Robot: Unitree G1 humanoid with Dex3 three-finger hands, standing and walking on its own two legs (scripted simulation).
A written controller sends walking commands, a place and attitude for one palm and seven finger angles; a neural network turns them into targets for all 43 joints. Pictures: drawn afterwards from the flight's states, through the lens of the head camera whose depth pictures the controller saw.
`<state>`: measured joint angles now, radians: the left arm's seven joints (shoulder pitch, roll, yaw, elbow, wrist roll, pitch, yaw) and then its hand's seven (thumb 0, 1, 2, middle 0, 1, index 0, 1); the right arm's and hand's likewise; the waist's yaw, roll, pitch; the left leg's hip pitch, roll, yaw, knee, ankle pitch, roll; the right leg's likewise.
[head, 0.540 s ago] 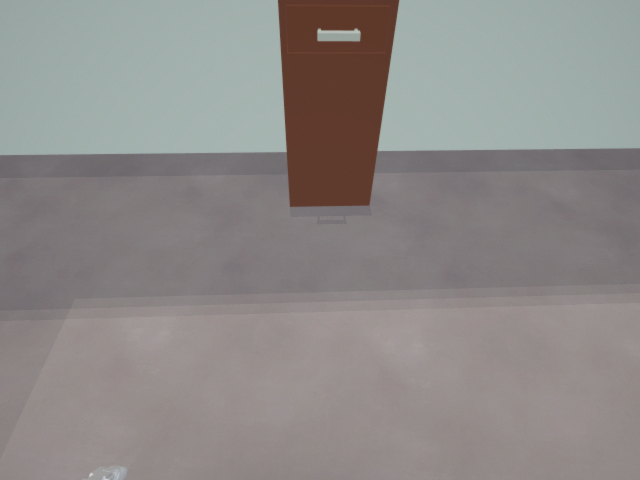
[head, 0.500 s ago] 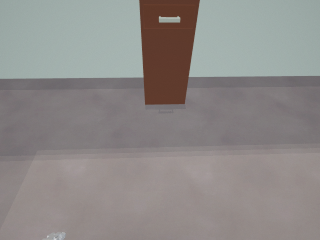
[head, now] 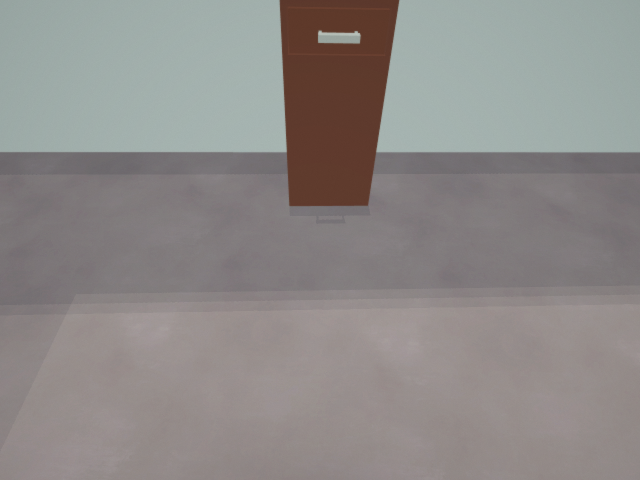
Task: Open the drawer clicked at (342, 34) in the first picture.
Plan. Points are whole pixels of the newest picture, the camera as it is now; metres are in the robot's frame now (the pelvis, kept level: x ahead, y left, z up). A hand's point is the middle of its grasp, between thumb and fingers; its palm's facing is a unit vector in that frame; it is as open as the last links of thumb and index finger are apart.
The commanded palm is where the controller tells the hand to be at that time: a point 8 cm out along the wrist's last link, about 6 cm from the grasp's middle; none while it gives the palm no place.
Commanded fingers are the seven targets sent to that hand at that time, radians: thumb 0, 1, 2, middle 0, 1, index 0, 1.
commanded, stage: stand and wait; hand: left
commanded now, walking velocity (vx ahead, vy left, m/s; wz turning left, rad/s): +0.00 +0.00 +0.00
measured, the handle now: (338, 35) +1.41 +0.02 +0.01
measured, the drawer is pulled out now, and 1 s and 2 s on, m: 0.00 0.00 0.00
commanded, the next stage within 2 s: look at it before walking up in 0.32 s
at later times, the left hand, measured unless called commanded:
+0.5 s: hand out of the picture +0.06 +0.24 -0.16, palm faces -0.03 -0.95 -0.32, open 7.4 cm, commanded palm none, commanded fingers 0.00 0.90 0.90 -0.20 -0.30 -0.20 -0.30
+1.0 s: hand out of the picture +0.06 +0.25 -0.15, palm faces -0.03 -0.94 -0.33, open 7.4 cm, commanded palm none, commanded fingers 0.00 0.90 0.90 -0.20 -0.30 -0.20 -0.30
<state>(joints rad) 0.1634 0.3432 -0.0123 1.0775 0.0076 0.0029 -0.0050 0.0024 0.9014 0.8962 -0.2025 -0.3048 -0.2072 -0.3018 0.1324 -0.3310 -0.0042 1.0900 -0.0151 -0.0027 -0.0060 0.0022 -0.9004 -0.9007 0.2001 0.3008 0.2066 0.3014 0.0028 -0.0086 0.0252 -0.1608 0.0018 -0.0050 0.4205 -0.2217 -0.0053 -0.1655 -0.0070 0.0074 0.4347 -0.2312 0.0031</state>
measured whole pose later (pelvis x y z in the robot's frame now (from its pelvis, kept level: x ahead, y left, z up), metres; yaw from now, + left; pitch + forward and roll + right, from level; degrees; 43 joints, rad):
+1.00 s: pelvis +0.00 +0.00 +0.00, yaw +0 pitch -2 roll +0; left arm 0.15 0.35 -0.01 1.10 0.01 0.00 -0.01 0.00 0.90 0.90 -0.20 -0.30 -0.21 -0.30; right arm 0.12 -0.33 0.00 1.11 -0.01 -0.01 0.00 0.00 -0.90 -0.90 0.20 0.30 0.21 0.30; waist 0.00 -0.01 0.03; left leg -0.14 0.00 -0.01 0.37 -0.19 -0.01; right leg -0.15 -0.01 0.01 0.38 -0.20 0.00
